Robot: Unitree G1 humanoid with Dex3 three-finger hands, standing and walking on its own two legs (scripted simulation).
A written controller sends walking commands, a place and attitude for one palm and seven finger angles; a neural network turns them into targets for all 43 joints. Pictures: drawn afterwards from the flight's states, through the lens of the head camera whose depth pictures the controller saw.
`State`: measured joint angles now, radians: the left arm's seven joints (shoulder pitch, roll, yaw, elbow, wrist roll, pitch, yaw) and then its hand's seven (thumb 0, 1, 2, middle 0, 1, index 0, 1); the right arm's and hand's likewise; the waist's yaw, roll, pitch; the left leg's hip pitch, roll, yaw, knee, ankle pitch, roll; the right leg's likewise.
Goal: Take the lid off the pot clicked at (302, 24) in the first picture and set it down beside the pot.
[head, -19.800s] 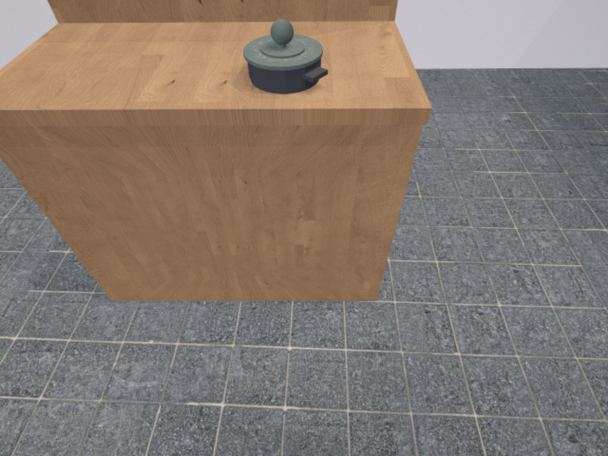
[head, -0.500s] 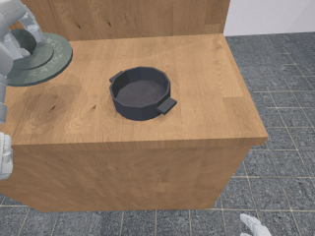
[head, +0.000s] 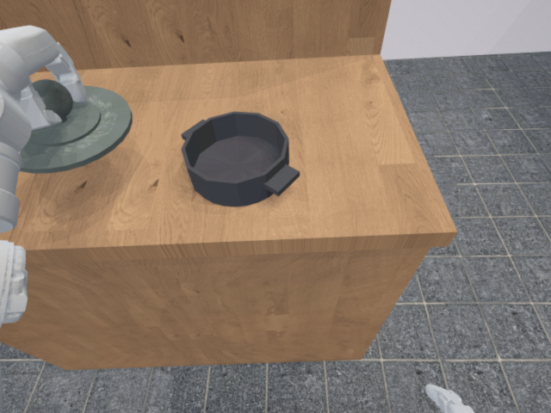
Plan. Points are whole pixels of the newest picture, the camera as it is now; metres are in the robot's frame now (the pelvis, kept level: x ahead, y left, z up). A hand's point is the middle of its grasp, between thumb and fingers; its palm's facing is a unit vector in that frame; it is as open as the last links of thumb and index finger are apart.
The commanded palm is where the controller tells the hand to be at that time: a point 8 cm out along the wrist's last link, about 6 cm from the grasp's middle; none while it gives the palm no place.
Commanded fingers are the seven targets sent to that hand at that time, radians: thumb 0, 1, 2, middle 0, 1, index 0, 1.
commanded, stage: lower the lid onto the table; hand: left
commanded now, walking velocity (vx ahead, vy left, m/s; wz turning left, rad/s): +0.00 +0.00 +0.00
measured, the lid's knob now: (50, 100) +0.47 +0.30 +0.23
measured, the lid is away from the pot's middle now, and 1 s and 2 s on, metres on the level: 0.23 0.23 0.24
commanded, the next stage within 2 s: open the fingers wide in 1.58 s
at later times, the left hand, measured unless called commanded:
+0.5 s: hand (53, 123) +0.45 +0.30 +0.21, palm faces -0.27 -0.11 -0.95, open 7.9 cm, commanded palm +0.43 +0.30 +0.28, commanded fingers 0.00 0.35 1.36 -1.05 -0.65 -1.03 -0.64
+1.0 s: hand (71, 137) +0.46 +0.29 +0.17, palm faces -0.33 -0.13 -0.94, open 7.9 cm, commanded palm +0.44 +0.30 +0.24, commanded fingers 0.00 0.35 1.36 -1.05 -0.65 -1.03 -0.64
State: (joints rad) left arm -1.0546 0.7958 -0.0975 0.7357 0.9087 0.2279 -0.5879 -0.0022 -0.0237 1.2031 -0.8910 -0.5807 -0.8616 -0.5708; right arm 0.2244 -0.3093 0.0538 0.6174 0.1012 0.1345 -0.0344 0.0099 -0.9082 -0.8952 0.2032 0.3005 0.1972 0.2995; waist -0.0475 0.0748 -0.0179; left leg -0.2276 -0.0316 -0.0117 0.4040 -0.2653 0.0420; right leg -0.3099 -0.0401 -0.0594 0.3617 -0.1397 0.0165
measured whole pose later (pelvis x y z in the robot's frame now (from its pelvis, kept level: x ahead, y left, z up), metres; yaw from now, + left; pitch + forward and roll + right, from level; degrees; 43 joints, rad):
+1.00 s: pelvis +0.02 +0.01 +0.00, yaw +0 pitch +6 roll -1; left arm -0.95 0.74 -0.08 0.79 0.88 0.11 -0.53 0.00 -0.02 1.20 -0.89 -0.58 -0.86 -0.57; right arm 0.26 -0.30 0.04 0.64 0.08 0.12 -0.03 0.01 -0.91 -0.90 0.20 0.30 0.20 0.30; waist -0.07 0.06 -0.02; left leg -0.23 -0.04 -0.02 0.41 -0.29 0.06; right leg -0.30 -0.05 -0.06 0.34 -0.15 0.03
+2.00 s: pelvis +0.01 +0.01 +0.00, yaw -1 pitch +8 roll -2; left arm -0.90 0.77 -0.03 0.92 0.90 -0.12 -0.42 0.01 0.03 1.18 -0.86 -0.62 -0.83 -0.61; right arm 0.28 -0.30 0.03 0.66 0.08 0.20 -0.05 0.01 -0.91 -0.89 0.20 0.30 0.20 0.30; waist -0.07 0.06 -0.03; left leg -0.30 -0.03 0.00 0.46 -0.31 0.06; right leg -0.37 -0.04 -0.05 0.38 -0.15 0.03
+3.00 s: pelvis +0.02 +0.01 +0.00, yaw +0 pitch +8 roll -2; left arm -0.82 0.76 -0.04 0.76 0.89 -0.05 -0.44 0.00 -0.18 1.01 -0.60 -0.41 -0.60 -0.41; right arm 0.24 -0.30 0.02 0.64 0.08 0.20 -0.03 0.01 -0.91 -0.89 0.20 0.30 0.20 0.30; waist -0.05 0.07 -0.03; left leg -0.26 -0.03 -0.02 0.43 -0.30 0.05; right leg -0.33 -0.04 -0.06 0.35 -0.16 0.03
